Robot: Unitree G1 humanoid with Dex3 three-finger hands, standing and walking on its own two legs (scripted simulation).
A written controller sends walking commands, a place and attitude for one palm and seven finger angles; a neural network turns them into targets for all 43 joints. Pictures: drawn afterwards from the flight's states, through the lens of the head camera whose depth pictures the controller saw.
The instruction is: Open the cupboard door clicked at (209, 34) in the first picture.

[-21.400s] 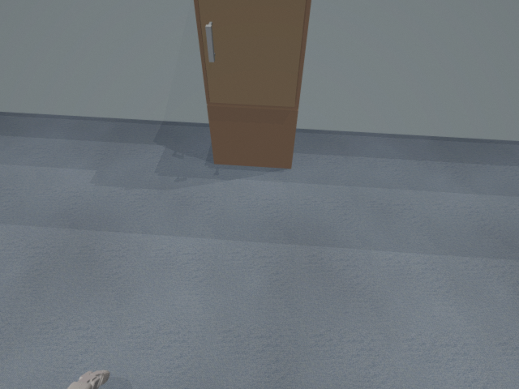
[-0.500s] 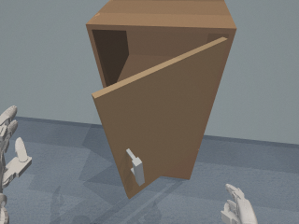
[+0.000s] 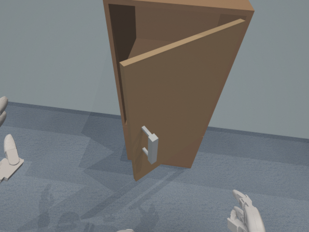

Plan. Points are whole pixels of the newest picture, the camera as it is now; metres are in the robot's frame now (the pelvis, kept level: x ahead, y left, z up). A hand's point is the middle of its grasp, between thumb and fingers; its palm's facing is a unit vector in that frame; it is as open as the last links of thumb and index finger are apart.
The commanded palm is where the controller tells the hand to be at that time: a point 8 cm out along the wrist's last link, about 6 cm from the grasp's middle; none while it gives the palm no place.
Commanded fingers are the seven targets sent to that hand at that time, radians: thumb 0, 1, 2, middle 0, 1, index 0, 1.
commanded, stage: step back with the hand held close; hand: left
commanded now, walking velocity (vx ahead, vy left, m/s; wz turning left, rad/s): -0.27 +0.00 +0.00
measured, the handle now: (148, 145) +0.38 +0.04 -0.04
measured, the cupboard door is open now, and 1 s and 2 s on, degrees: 45 45 45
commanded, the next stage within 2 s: stop stepping back and stand still in 0.40 s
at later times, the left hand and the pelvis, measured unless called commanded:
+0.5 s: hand out of the picture +0.07 +0.30 +0.19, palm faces +0.55 -0.73 -0.41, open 7.4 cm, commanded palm +0.00 +0.32 +0.19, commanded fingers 0.00 0.90 0.90 -0.20 -0.30 -0.20 -0.30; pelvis -0.11 +0.01 -0.01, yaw +5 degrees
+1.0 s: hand out of the picture -0.01 +0.23 +0.17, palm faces +0.27 -0.83 -0.49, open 7.4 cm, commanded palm -0.06 +0.29 +0.19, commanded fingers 0.00 0.90 0.90 -0.20 -0.30 -0.20 -0.30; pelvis -0.22 +0.00 +0.01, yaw -4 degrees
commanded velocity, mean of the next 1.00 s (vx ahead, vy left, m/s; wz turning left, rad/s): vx -0.04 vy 0.00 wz -0.07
